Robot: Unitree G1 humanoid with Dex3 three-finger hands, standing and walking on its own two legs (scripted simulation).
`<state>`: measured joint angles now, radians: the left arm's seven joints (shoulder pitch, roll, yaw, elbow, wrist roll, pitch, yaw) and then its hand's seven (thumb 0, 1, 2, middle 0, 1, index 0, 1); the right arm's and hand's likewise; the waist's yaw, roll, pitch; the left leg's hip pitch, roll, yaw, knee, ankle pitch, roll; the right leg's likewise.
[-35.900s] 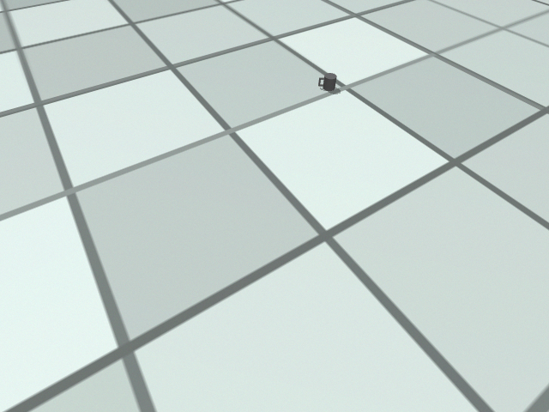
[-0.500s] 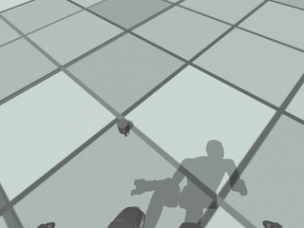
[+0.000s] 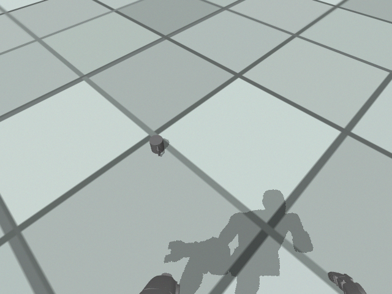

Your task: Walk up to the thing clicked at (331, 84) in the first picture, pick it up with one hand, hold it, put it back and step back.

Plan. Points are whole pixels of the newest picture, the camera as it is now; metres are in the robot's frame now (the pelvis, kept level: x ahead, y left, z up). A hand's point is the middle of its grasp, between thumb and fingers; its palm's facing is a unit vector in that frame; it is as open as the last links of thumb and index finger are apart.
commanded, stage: step back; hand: left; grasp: from above
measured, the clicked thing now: (157, 146) +1.00 +0.29 -0.71
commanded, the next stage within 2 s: stand in 1.04 s
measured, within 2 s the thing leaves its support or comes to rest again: neither
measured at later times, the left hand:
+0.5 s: hand out of the picture +0.04 +0.28 -0.13, palm faces +0.05 -0.90 -0.42, open 7.4 cm
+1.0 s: hand out of the picture +0.08 +0.29 -0.14, palm faces +0.05 -0.93 -0.36, open 7.4 cm
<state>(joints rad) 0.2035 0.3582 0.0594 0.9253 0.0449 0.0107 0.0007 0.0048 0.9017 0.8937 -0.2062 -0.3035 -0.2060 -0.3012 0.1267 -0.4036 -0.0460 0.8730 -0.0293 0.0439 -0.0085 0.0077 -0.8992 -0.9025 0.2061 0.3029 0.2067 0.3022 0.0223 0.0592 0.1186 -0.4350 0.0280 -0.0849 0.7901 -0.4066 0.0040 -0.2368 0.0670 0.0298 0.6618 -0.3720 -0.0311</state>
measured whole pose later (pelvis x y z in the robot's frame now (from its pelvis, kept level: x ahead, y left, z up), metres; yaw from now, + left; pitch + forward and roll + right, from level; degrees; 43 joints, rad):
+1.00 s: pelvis +0.03 +0.02 +0.02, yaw +3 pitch -2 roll -1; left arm 0.14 0.37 0.02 1.06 0.01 -0.02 0.00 0.01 0.90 0.89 -0.21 -0.30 -0.21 -0.30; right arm 0.06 -0.33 -0.01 1.06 -0.02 -0.01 0.01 0.01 -0.90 -0.90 0.21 0.30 0.21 0.30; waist 0.02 0.00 0.07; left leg -0.28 0.05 0.02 0.55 -0.23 -0.02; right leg -0.18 0.00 -0.01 0.52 -0.31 0.01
